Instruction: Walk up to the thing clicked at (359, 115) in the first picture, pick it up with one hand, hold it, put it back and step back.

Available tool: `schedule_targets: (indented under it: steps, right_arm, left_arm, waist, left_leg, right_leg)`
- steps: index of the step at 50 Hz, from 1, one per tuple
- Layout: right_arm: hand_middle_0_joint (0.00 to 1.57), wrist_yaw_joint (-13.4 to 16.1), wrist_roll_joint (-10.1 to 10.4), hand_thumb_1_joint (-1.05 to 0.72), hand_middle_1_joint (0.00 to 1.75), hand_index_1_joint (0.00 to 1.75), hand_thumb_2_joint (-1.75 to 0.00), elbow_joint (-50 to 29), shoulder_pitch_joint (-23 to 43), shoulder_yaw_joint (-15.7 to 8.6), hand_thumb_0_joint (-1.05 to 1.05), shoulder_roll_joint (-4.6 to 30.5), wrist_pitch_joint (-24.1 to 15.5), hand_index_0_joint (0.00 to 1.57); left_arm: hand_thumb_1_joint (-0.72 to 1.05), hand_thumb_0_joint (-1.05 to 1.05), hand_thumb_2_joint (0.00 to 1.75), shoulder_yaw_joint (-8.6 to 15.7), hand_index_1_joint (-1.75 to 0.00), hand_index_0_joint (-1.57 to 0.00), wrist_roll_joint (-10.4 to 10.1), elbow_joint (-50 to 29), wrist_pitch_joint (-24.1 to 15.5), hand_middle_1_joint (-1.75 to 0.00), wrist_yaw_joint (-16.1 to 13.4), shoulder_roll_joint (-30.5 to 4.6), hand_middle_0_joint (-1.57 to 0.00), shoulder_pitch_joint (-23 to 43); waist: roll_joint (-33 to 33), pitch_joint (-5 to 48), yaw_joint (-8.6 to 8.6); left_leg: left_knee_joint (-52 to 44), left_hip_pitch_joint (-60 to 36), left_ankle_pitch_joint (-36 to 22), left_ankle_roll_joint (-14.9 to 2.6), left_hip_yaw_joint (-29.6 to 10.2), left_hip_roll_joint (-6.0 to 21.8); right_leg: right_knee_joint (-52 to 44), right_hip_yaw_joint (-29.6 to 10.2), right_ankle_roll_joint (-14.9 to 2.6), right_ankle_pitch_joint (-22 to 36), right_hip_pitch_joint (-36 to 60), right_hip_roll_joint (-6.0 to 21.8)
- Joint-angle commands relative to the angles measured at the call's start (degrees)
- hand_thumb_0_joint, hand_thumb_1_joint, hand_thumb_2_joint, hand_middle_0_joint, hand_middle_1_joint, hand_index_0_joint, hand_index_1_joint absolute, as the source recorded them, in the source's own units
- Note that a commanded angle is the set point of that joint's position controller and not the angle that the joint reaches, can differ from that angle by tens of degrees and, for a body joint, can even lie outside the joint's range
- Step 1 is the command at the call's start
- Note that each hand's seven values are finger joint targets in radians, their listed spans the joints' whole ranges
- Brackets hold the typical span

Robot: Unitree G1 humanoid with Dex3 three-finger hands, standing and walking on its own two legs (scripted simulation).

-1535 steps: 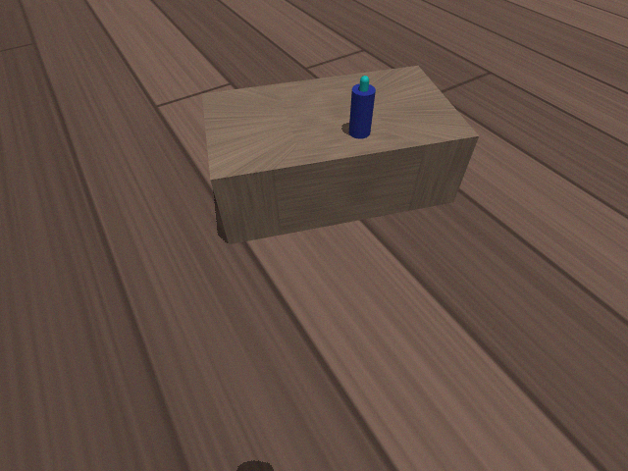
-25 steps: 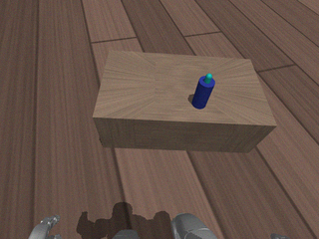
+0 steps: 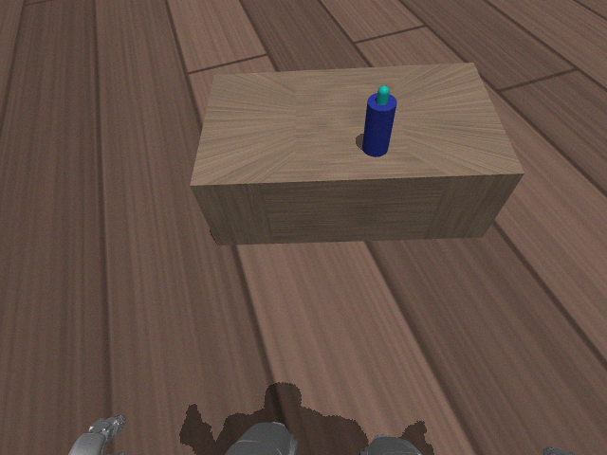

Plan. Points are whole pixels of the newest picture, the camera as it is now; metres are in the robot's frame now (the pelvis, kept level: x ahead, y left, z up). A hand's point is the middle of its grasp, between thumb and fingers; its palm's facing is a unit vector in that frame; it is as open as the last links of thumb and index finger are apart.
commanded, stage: step back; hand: right
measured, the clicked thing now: (379, 119) +0.99 -0.16 -0.29
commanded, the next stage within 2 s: stand in 1.54 s
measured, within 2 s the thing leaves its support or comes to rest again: neither
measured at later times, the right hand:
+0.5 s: hand out of the picture -0.03 -0.32 -0.15, palm faces -0.01 +0.91 -0.41, open 7.4 cm
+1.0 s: hand out of the picture -0.10 -0.31 -0.15, palm faces -0.06 +0.93 -0.36, open 7.4 cm
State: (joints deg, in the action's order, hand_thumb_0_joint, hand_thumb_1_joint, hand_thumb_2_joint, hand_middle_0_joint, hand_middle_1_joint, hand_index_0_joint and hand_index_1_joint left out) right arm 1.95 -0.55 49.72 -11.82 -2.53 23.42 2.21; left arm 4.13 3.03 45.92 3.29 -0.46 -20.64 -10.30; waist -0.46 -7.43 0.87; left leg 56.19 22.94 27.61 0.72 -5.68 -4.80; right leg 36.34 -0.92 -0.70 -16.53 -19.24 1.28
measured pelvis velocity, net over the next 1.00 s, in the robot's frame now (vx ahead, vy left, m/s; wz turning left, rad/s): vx -0.17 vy -0.05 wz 0.04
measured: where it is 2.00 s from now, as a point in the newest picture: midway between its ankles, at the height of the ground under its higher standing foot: outside the picture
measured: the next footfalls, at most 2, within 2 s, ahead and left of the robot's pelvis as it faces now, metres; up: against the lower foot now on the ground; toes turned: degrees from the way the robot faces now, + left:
left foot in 0.08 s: -0.01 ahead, +0.11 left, +0.00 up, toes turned +0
right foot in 0.40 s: -0.14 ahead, -0.17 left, +0.00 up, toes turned +2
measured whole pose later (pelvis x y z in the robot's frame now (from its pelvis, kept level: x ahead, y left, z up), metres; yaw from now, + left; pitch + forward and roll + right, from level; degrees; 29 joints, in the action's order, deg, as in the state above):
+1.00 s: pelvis -0.17 -0.05 +0.00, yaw +2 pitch -3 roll +0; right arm -1.3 -1.7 55.0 -13.5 -3.1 21.2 0.2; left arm 3.7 1.5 56.1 -2.3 0.0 -23.1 -11.2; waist -0.4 -4.6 -0.1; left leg 35.0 12.7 19.7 0.6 -2.9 0.2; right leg 33.0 2.4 -1.2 -15.1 -15.7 0.0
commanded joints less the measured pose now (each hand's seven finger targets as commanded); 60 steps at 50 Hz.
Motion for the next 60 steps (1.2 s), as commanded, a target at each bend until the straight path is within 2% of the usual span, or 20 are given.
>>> schedule_targets:
  steps: [1, 3, 5, 6, 7, 10, 15, 19, 21, 23, 26, 31, 35, 37, 39, 42, 48, 50, 52, 60]
  right_arm:
    - [0.20, 0.6, -1.0, -0.90, 0.30, 0.30, -0.90, -4.4, -1.3, -2.4, 0.00, 7.9, -2.7, 0.20]
    - [0.20, 0.6, -1.1, -0.90, 0.30, 0.30, -0.90, -2.5, -4.6, -3.4, 0.00, 8.8, -2.9, 0.20]
    - [0.20, 0.5, -2.0, -0.90, 0.30, 0.30, -0.90, -3.6, -1.0, -5.1, 0.00, 16.6, -2.5, 0.20]
    - [0.20, 0.4, -2.0, -0.90, 0.30, 0.30, -0.90, -4.9, -0.5, -5.7, 0.00, 21.5, -2.4, 0.20]
    - [0.20, 0.9, -1.9, -0.90, 0.30, 0.30, -0.90, -5.2, 2.3, -5.8, 0.00, 20.3, -2.7, 0.20]
    - [0.20, 1.1, -1.9, -0.90, 0.30, 0.30, -0.90, -6.2, 6.5, -3.5, 0.00, 13.2, -2.8, 0.20]
    - [0.20, 0.3, -1.8, -0.90, 0.30, 0.30, -0.90, -4.6, 1.3, -3.7, 0.00, 11.6, -2.1, 0.20]
    - [0.20, -0.9, -1.5, -0.90, 0.30, 0.30, -0.90, -4.0, 3.5, -3.8, 0.00, 13.2, -0.3, 0.20]
    - [0.20, -1.1, -0.9, -0.90, 0.30, 0.30, -0.90, -5.8, 3.1, -1.7, 0.00, 6.6, -0.3, 0.20]
    - [0.20, -0.4, -1.1, -0.90, 0.30, 0.30, -0.90, -4.6, 6.1, -3.7, 0.00, 11.4, -0.2, 0.20]
    - [0.20, -1.4, -0.3, -0.90, 0.30, 0.30, -0.90, -1.7, 4.5, -3.2, 0.00, 10.6, -0.8, 0.20]
    - [0.20, -2.3, -1.6, -0.90, 0.30, 0.30, -0.90, -1.8, 5.9, -2.4, 0.00, 8.8, -2.4, 0.20]
    - [0.20, -2.6, -1.8, -0.90, 0.30, 0.30, -0.90, 1.6, -0.2, -3.8, 0.00, 9.0, -3.9, 0.20]
    - [0.20, -2.1, -2.4, -0.90, 0.30, 0.30, -0.90, 2.5, -3.7, -5.8, 0.00, 14.8, -4.7, 0.20]
    - [0.20, -2.4, -1.7, -0.90, 0.30, 0.30, -0.90, 2.0, -3.0, -6.7, 0.00, 19.1, -4.2, 0.20]
    - [0.20, -2.4, -1.9, -0.90, 0.30, 0.30, -0.90, 0.8, 1.2, -4.6, 0.00, 12.1, -4.4, 0.20]
    - [0.20, -2.6, -0.5, -0.90, 0.30, 0.30, -0.90, 0.4, 3.9, -3.1, 0.00, 9.5, -3.0, 0.20]
    - [0.20, -2.2, 0.1, -0.90, 0.30, 0.30, -0.90, -1.2, 3.8, -1.4, 0.00, 4.5, -2.8, 0.20]
    - [0.20, -1.3, -0.8, -0.90, 0.30, 0.30, -0.90, 1.4, 0.3, -2.8, 0.00, 8.9, -2.0, 0.20]
    - [0.20, -2.0, -1.0, -0.90, 0.30, 0.30, -0.90, 4.8, -0.9, -2.3, 0.00, 7.6, -2.8, 0.20]
  left_arm:
    - [0.90, 0.00, 0.90, 4.0, -0.30, -0.20, -0.8, -6.3, -0.4, -0.30, -1.4, -13.9, -0.20, 1.5]
    - [0.90, 0.00, 0.90, 3.1, -0.30, -0.20, -1.4, -7.2, 0.5, -0.30, -0.9, -13.2, -0.20, 2.6]
    - [0.90, 0.00, 0.90, 1.9, -0.30, -0.20, -2.2, -7.1, 0.7, -0.30, -0.5, -9.3, -0.20, -0.1]
    - [0.90, 0.00, 0.90, 2.8, -0.30, -0.20, -1.8, -7.9, 0.9, -0.30, -1.3, -11.9, -0.20, 4.2]
    - [0.90, 0.00, 0.90, 3.5, -0.30, -0.20, -1.7, -7.0, 1.1, -0.30, -1.3, -14.2, -0.20, 5.7]
    - [0.90, 0.00, 0.90, 3.3, -0.30, -0.20, -2.5, -4.4, 0.9, -0.30, -0.3, -12.6, -0.20, 1.1]
    - [0.90, 0.00, 0.90, 2.3, -0.30, -0.20, -1.7, -4.1, -1.4, -0.30, 0.1, -10.7, -0.20, 1.6]
    - [0.90, 0.00, 0.90, 2.4, -0.30, -0.20, -1.4, 2.4, -4.1, -0.30, -0.6, -10.1, -0.20, -5.8]
    - [0.90, 0.00, 0.90, 4.4, -0.30, -0.20, 0.1, 3.3, -4.9, -0.30, -1.0, -18.2, -0.20, -6.3]
    - [0.90, 0.00, 0.90, 5.0, -0.30, -0.20, 0.0, 0.0, -4.4, -0.30, -0.9, -23.4, -0.20, 4.0]
    - [0.90, 0.00, 0.90, 3.4, -0.30, -0.20, -0.5, 0.7, -5.5, -0.30, -1.0, -16.2, -0.20, 6.1]
    - [0.90, 0.00, 0.90, 4.2, -0.30, -0.20, -0.3, 3.5, -6.0, -0.30, -0.7, -17.3, -0.20, -1.6]
    - [0.90, 0.00, 0.90, 2.7, -0.30, -0.20, -1.0, 2.6, -4.8, -0.30, 0.0, -16.3, -0.20, 1.2]
    - [0.90, 0.00, 0.90, 0.6, -0.30, -0.20, -1.9, 2.0, -4.9, -0.30, 0.1, -9.3, -0.20, 0.0]
    - [0.90, 0.00, 0.90, 2.3, -0.30, -0.20, -1.7, 2.5, -5.1, -0.30, -0.5, -15.9, -0.20, 4.7]
    - [0.90, 0.00, 0.90, 1.8, -0.30, -0.20, -2.0, 4.4, -5.7, -0.30, 0.5, -13.8, -0.20, 0.6]
    - [0.90, 0.00, 0.90, 2.0, -0.30, -0.20, -1.7, 8.0, -7.1, -0.30, -0.3, -11.3, -0.20, -4.4]
    - [0.90, 0.00, 0.90, 3.6, -0.30, -0.20, -0.6, 8.9, -7.3, -0.30, -1.2, -16.6, -0.20, -8.1]
    - [0.90, 0.00, 0.90, 4.2, -0.30, -0.20, -0.5, 6.0, -7.2, -0.30, -0.9, -20.5, -0.20, 0.8]
    - [0.90, 0.00, 0.90, 2.7, -0.30, -0.20, -1.6, 6.3, -7.3, -0.30, -0.5, -16.1, -0.20, 4.4]
  waist:
    - [12.7, 12.0, 1.02]
    - [8.0, 13.0, -0.06]
    - [-10.4, 11.7, 1.84]
    - [-13.5, 11.2, -2.13]
    - [-11.8, 8.0, -1.61]
    - [-6.2, 8.8, 2.11]
    - [-8.7, 11.3, -1.81]
    - [-9.9, 14.2, 0.67]
    - [9.6, 10.5, 0.70]
    - [11.5, 3.1, 1.46]
    - [5.5, 0.6, -1.09]
    - [10.9, 3.5, 3.14]
    - [8.3, 6.7, -0.89]
    - [-10.8, 10.3, -1.98]
    - [-7.9, 4.4, -3.28]
    - [-6.4, 2.4, -0.82]
    - [-7.2, 7.3, 2.38]
    - [6.2, 9.5, 4.42]
    - [4.6, 5.1, 1.75]
    - [9.6, 5.2, 0.35]
  left_leg:
    - [-22.9, 1.6, -3.6, -0.45, 4.5, 3.6]
    - [-35.4, -8.2, -21.6, -1.52, 4.6, 3.4]
    - [-34.9, -18.2, -38.3, -10.00, -19.5, 21.6]
    - [-36.1, -6.8, -35.8, -18.33, -26.1, 29.6]
    - [-37.3, -0.4, -32.7, -19.50, -27.2, 30.6]
    - [-31.4, -5.7, -40.4, -13.64, -7.1, 19.1]
    - [-28.2, -18.4, -30.5, -13.01, -4.8, 16.7]
    - [-19.9, -13.7, -22.7, -9.98, -1.2, 14.8]
    - [-8.1, 9.6, -0.8, -3.62, 1.8, 4.9]
    - [-0.2, 0.4, 3.9, -0.58, -4.3, 5.9]
    - [1.6, 4.5, -4.9, -0.52, -3.0, 2.2]
    - [-12.8, 6.0, 0.1, 0.45, 0.9, 4.6]
    - [-34.9, -12.3, -6.6, -1.47, 5.4, 2.8]
    - [-40.5, -25.6, -6.6, -7.82, -22.0, 18.4]
    - [-42.7, -13.0, 8.3, -17.22, -29.1, 25.2]
    - [-40.0, -14.5, -2.8, -11.44, -14.1, 16.7]
    - [-27.2, -3.2, -14.0, -7.00, -3.1, 11.6]
    - [-12.5, 8.4, -4.9, -2.56, -0.2, 3.0]
    - [-3.0, 4.3, 6.4, -1.34, -2.6, 4.8]
    - [-16.5, -2.6, -3.1, -0.55, 3.7, 6.3]
  right_leg:
    - [0.6, -9.6, -9.40, 32.8, 19.8, 11.7]
    - [5.8, -6.8, -5.94, 25.5, 13.1, 8.4]
    - [18.8, 0.3, -0.62, -12.1, -9.7, -4.1]
    - [27.8, -5.1, 0.16, -22.1, -5.7, -3.9]
    - [34.5, -9.1, 0.15, -20.4, -3.0, -2.3]
    - [38.6, -9.7, -0.05, -13.1, -6.3, -6.0]
    - [12.5, -3.8, 2.08, -13.6, -6.2, -2.5]
    - [-20.1, 2.3, 0.33, -0.7, 9.2, -3.4]
    - [-18.0, -22.2, -3.43, -2.5, 16.4, 8.7]
    - [-22.7, -33.3, -13.48, -22.6, -10.9, 21.9]
    - [-15.8, -14.0, -8.50, -1.4, -0.6, 10.8]
    - [-14.6, -15.2, -9.28, -6.0, 10.7, 12.0]
    - [-6.5, -9.9, -7.14, -0.3, 4.9, 10.6]
    - [14.0, 0.7, -0.92, -5.5, -11.9, -0.5]
    - [18.0, -1.9, -1.24, -18.2, -10.9, 1.6]
    - [11.9, -0.2, -0.88, -12.6, -10.5, 1.7]
    - [-11.3, 5.1, -0.48, 2.5, 14.3, -2.8]
    - [-17.8, -15.6, -4.11, -1.2, 22.6, 10.0]
    - [-23.7, -29.7, -12.81, -19.6, 7.1, 23.4]
    - [-14.7, -7.9, -8.34, 13.9, 7.5, 13.7]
